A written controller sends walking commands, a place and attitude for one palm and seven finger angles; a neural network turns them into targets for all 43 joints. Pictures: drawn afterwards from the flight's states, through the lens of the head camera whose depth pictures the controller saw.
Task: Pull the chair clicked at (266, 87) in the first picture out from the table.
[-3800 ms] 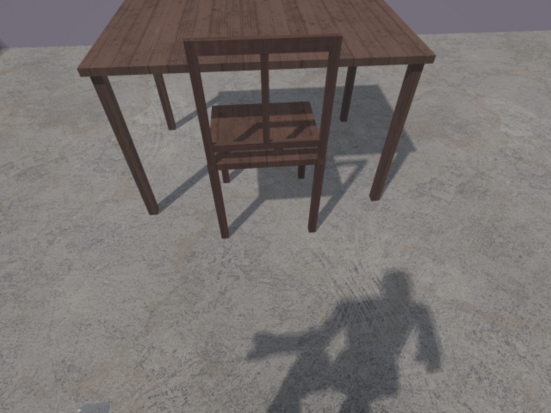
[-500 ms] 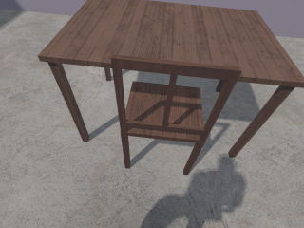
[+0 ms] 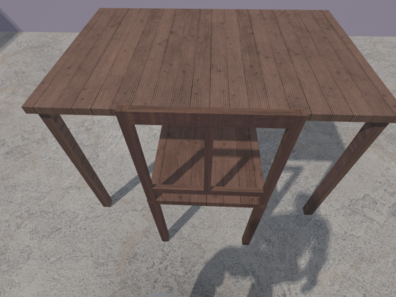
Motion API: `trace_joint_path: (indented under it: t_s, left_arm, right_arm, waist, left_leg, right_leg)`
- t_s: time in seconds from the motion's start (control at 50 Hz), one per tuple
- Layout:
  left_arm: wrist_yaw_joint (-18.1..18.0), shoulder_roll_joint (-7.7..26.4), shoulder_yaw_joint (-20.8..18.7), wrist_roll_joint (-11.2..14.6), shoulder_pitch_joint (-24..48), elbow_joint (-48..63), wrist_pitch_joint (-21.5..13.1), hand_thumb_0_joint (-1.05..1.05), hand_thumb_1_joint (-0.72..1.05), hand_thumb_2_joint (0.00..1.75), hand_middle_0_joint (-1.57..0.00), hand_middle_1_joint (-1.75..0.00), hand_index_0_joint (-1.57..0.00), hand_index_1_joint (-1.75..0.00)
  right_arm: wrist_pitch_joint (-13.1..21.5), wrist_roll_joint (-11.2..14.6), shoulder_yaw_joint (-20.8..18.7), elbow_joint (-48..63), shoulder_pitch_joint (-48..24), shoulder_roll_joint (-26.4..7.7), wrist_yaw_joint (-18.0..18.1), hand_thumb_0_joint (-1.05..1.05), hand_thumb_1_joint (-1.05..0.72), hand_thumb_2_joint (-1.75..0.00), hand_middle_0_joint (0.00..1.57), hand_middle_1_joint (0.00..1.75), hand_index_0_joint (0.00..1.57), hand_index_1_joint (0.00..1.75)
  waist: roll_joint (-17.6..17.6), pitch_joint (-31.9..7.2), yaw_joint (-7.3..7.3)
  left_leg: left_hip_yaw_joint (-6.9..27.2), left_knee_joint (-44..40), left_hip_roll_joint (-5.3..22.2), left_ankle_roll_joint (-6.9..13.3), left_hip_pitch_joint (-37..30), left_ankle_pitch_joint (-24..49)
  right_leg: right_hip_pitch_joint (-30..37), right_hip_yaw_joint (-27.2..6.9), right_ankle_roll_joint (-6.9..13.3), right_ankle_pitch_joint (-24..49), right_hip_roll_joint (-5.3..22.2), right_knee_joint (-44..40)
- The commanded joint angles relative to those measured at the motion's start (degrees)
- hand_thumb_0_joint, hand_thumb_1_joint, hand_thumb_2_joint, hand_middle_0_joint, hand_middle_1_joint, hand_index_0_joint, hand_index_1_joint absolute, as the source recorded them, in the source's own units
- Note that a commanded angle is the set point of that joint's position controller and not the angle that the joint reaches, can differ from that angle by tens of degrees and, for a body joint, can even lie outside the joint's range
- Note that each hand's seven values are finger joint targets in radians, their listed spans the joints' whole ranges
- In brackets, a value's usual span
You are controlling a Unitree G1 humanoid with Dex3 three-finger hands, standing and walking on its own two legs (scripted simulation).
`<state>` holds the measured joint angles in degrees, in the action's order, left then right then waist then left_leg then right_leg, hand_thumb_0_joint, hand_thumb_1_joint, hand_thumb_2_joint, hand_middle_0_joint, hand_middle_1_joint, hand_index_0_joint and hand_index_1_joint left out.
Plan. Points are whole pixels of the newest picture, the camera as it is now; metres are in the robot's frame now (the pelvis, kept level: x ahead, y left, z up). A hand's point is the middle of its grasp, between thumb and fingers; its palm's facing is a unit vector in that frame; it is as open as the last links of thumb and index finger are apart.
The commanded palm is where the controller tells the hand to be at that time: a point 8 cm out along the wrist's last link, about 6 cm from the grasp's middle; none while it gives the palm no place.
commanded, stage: come to a stop and stand still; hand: left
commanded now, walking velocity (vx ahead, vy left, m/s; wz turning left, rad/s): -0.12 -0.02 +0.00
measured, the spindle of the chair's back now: (208, 161) +0.48 +0.01 -0.09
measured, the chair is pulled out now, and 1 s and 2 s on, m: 0.00 0.00 0.00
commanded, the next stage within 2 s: look again from close up in 1.60 s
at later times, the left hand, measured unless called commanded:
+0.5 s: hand out of the picture +0.00 +0.20 -0.18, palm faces +0.03 -0.97 -0.23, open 7.4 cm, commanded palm none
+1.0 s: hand out of the picture -0.04 +0.13 -0.18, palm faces +0.06 -0.99 -0.15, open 7.4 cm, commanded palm none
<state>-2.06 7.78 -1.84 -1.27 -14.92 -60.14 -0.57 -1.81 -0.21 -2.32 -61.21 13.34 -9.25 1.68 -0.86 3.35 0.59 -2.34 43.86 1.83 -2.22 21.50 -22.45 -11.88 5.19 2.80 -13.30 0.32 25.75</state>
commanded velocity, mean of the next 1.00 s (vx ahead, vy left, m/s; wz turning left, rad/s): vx -0.01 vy -0.04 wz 0.00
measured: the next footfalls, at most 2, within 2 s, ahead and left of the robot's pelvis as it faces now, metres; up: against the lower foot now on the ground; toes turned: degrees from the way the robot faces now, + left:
left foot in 0.10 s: +0.09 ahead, +0.10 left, +0.00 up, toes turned +0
right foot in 0.48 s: -0.03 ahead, -0.12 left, +0.00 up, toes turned -1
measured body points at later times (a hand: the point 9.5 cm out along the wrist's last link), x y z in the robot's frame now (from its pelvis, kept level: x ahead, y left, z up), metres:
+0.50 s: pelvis -0.03 +0.00 -0.01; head -0.01 +0.01 +0.44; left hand +0.00 +0.25 -0.16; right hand +0.03 -0.22 -0.16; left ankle +0.03 +0.13 -0.74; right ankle -0.07 -0.12 -0.75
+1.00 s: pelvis -0.01 -0.02 +0.00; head +0.01 -0.02 +0.45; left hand -0.04 +0.18 -0.17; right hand -0.04 -0.23 -0.16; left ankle +0.03 +0.13 -0.74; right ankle -0.07 -0.12 -0.74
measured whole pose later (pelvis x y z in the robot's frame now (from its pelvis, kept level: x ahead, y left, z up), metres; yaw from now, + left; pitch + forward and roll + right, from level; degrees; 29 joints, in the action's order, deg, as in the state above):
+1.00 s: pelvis -0.01 -0.02 +0.00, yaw +0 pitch -1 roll +0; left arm -2.1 6.0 -0.5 -0.2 -18.3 -65.9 -0.5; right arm -0.6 -0.5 -0.3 -67.5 17.3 -5.9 2.3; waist 0.5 2.8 -0.3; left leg -0.5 24.0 3.9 -3.1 14.2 -8.6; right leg -3.6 2.3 2.1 -18.3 -1.7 22.9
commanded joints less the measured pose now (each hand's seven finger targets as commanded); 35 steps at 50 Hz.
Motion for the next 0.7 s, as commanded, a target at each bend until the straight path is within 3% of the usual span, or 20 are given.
trace_joint_path:
  t_s: [0.0,0.04,0.06,0.08,0.1,0.12,0.14,0.2,0.28,0.34,0.4,0.42,0.44,0.46,0.48,0.5,0.52,0.56,0.6,0.68]
  left_arm:
    - [-0.69,10.89,-2.73,0.00,-2.75,2.19,0.41,0.00,0.90,0.90,-0.20,-0.30,-0.20,-0.30]
    - [-0.67,10.54,-2.69,0.28,-1.23,2.25,0.76,0.00,0.90,0.90,-0.20,-0.30,-0.20,-0.30]
    - [-0.63,9.20,-2.45,0.45,-1.74,2.40,0.98,0.00,0.90,0.90,-0.20,-0.30,-0.20,-0.30]
    - [-0.59,6.82,-2.04,0.54,-2.99,2.85,1.37,0.00,0.90,0.90,-0.20,-0.30,-0.20,-0.30]
    - [-0.83,4.93,-1.43,0.67,-4.08,2.85,1.58,0.00,0.90,0.90,-0.20,-0.30,-0.20,-0.30]
    - [-0.96,5.40,-1.31,0.63,-3.19,2.31,2.09,0.00,0.90,0.90,-0.20,-0.30,-0.20,-0.30]
    - [-0.91,6.01,-1.41,0.64,-3.06,1.95,2.52,0.00,0.90,0.90,-0.20,-0.30,-0.20,-0.30]
    - [-0.17,5.70,-1.56,0.50,-3.30,0.65,2.76,0.00,0.90,0.90,-0.20,-0.30,-0.20,-0.30]
    - [0.65,5.91,-1.46,0.35,-1.87,1.34,3.15,0.00,0.90,0.90,-0.20,-0.30,-0.20,-0.30]
    - [0.85,4.97,-1.06,0.36,-1.76,1.45,2.87,0.00,0.90,0.90,-0.20,-0.30,-0.20,-0.30]
    - [0.70,4.94,-0.95,0.43,-5.64,-0.29,2.15,0.00,0.90,0.90,-0.20,-0.30,-0.20,-0.30]
    - [0.51,5.81,-0.91,0.26,-6.87,-0.88,1.74,0.00,0.90,0.90,-0.20,-0.30,-0.20,-0.30]
    - [0.29,7.71,-0.82,0.11,-5.83,-0.93,1.22,0.00,0.90,0.90,-0.20,-0.30,-0.20,-0.30]
    - [0.33,9.18,-0.64,0.27,-3.82,-0.54,0.92,0.00,0.90,0.90,-0.20,-0.30,-0.20,-0.30]
    - [0.45,9.69,-0.38,0.44,-2.19,-0.48,0.59,0.00,0.90,0.90,-0.20,-0.30,-0.20,-0.30]
    - [0.43,9.58,-0.36,0.52,-1.19,-0.67,0.15,0.00,0.90,0.90,-0.20,-0.30,-0.20,-0.30]
    - [0.38,8.78,0.01,0.63,-0.22,-0.84,0.11,0.00,0.90,0.90,-0.20,-0.30,-0.20,-0.30]
    - [0.37,7.65,0.39,0.93,-1.27,-1.62,-0.10,0.00,0.90,0.90,-0.20,-0.30,-0.20,-0.30]
    - [0.30,7.42,0.40,0.94,-2.19,-2.19,0.12,0.00,0.90,0.90,-0.20,-0.30,-0.20,-0.30]
    - [0.26,6.71,0.34,1.14,-4.65,-3.31,0.12,0.00,0.90,0.90,-0.20,-0.30,-0.20,-0.30]
  right_arm:
    - [0.21,0.07,-0.48,3.17,1.61,-2.63,-0.05,0.00,-0.90,-0.90,0.20,0.30,0.20,0.30]
    - [0.56,-0.10,-0.50,2.38,3.75,-2.72,0.07,0.00,-0.90,-0.90,0.20,0.30,0.20,0.30]
    - [1.14,-0.34,-0.59,1.99,4.75,-4.02,0.11,0.00,-0.90,-0.90,0.20,0.30,0.20,0.30]
    - [1.73,-0.57,-0.78,2.61,4.37,-6.43,0.20,0.00,-0.90,-0.90,0.20,0.30,0.20,0.30]
    - [1.65,-0.74,-0.82,3.41,3.13,-8.75,0.39,0.00,-0.90,-0.90,0.20,0.30,0.20,0.30]
    - [1.94,-0.79,-0.60,3.19,2.01,-8.16,0.93,0.00,-0.90,-0.90,0.20,0.30,0.20,0.30]
    - [2.04,-0.82,-0.38,3.42,1.34,-7.86,1.53,0.00,-0.90,-0.90,0.20,0.30,0.20,0.30]
    - [1.89,-0.96,-0.22,4.25,-2.40,-7.54,1.84,0.00,-0.90,-0.90,0.20,0.30,0.20,0.30]
    - [1.49,-0.98,-0.98,3.54,-1.10,-9.00,1.71,0.00,-0.90,-0.90,0.20,0.30,0.20,0.30]
    - [1.19,-1.26,-1.66,2.77,0.23,-10.10,1.22,0.00,-0.90,-0.90,0.20,0.30,0.20,0.30]
    - [1.19,-0.84,-1.63,2.24,-0.52,-9.32,0.77,0.00,-0.90,-0.90,0.20,0.30,0.20,0.30]
    - [1.22,-0.49,-1.49,2.20,-0.64,-8.14,0.57,0.00,-0.90,-0.90,0.20,0.30,0.20,0.30]
    - [1.24,-0.06,-1.18,2.28,-0.37,-5.80,0.37,0.00,-0.90,-0.90,0.20,0.30,0.20,0.30]
    - [1.26,0.01,-0.53,2.31,-0.44,-4.14,0.01,0.00,-0.90,-0.90,0.20,0.30,0.20,0.30]
    - [1.01,-0.19,-0.03,2.07,-1.30,-2.93,-0.33,0.00,-0.90,-0.90,0.20,0.30,0.20,0.30]
    - [0.79,-0.59,0.16,1.63,-1.76,-2.82,-0.34,0.00,-0.90,-0.90,0.20,0.30,0.20,0.30]
    - [0.79,-0.67,0.32,0.81,-0.81,-3.43,-0.34,0.00,-0.90,-0.90,0.20,0.30,0.20,0.30]
    - [1.24,-0.62,0.72,-0.98,1.25,-3.97,-0.22,0.00,-0.90,-0.90,0.20,0.30,0.20,0.30]
    - [1.11,-0.48,0.96,-2.03,1.90,-4.27,-0.15,0.00,-0.90,-0.90,0.20,0.30,0.20,0.30]
    - [1.30,-0.42,1.44,-3.17,3.33,-3.64,0.21,0.00,-0.90,-0.90,0.20,0.30,0.20,0.30]
  waist:
    - [9.20,-4.11,0.55]
    - [8.90,-4.22,-1.15]
    - [5.21,-5.19,-0.99]
    - [-3.80,-4.92,-0.14]
    - [-9.36,-4.28,0.68]
    - [-13.67,-4.30,-0.04]
    - [-13.33,-4.22,-0.02]
    - [-6.27,-3.61,0.60]
    - [-5.63,-4.56,-1.17]
    - [-7.99,-5.72,-2.12]
    - [-6.37,-5.27,-0.20]
    - [-3.70,-4.81,0.22]
    - [1.39,-2.97,-0.78]
    - [3.82,-1.48,-1.56]
    - [5.09,-0.49,-2.02]
    - [10.31,1.51,-1.81]
    - [10.80,3.25,-2.18]
    - [6.68,2.65,-2.12]
    - [4.35,5.02,-1.77]
    - [1.12,5.06,-0.88]
  left_leg:
    - [0.16,-6.75,-0.61,0.08,-3.55,3.11]
    - [0.13,-16.93,-0.15,0.50,-10.35,12.48]
    - [2.15,-19.76,2.81,1.49,-14.56,24.04]
    - [9.72,-21.76,10.43,4.94,-15.09,37.47]
    - [13.25,-23.75,15.54,8.95,-11.62,44.44]
    - [15.99,-26.83,16.57,11.51,-11.03,45.77]
    - [15.84,-27.26,16.70,12.78,-9.92,44.01]
    - [12.78,-26.92,14.97,13.26,-9.35,36.08]
    - [13.02,-28.25,14.99,12.86,-13.98,26.18]
    - [13.37,-28.41,13.89,11.81,-15.49,21.23]
    - [11.15,-26.16,10.75,8.89,-10.68,14.42]
    - [8.91,-24.00,8.04,6.52,-8.88,11.10]
    - [5.88,-21.37,4.78,3.76,-6.02,7.81]
    - [3.19,-19.91,2.12,2.10,-7.70,6.89]
    - [2.41,-19.48,0.93,1.60,-10.55,7.45]
    - [2.31,-18.36,0.90,1.54,-11.04,9.29]
    - [2.55,-18.66,1.48,1.62,-11.57,10.70]
    - [3.76,-20.61,2.33,1.77,-13.04,14.90]
    - [3.92,-21.49,2.47,1.62,-12.11,13.17]
    - [4.12,-22.33,2.68,1.76,-11.21,14.31]
  right_leg:
    - [4.18,-9.44,7.45,37.60,14.99,-2.88]
    - [1.15,-8.27,4.41,29.23,12.83,-0.28]
    - [-0.95,-6.87,1.95,21.67,9.71,2.68]
    - [-3.75,-3.71,-1.10,6.07,5.04,5.93]
    - [-2.78,-1.50,-2.62,-8.44,1.84,9.20]
    - [-4.24,-2.74,-3.35,-17.28,0.40,16.85]
    - [-4.73,-5.84,-3.13,-19.33,0.62,22.54]
    - [-6.79,-7.57,-3.39,-15.40,0.97,27.13]
    - [-8.36,-6.06,-4.04,-15.32,1.34,22.22]
    - [-5.90,-4.65,-3.67,-14.65,0.99,14.15]
    - [2.60,-3.07,-3.24,-4.12,0.51,-0.74]
    - [5.14,-4.29,-3.08,0.12,1.57,-7.07]
    - [4.79,-10.14,-1.65,-0.95,5.78,-9.89]
    - [0.04,-13.01,0.06,-3.19,9.70,-11.62]
    - [-5.12,-14.09,0.74,-6.87,10.41,-13.44]
    - [-7.62,-14.24,0.63,-7.01,9.38,-14.52]
    - [-8.73,-13.42,0.57,-7.75,8.95,-14.73]
    - [-7.07,-11.46,-0.13,-5.96,6.98,-13.10]
    - [-7.68,-10.78,-0.54,-9.94,5.92,-13.52]
    - [-5.08,-9.97,-0.57,-7.90,5.23,-12.78]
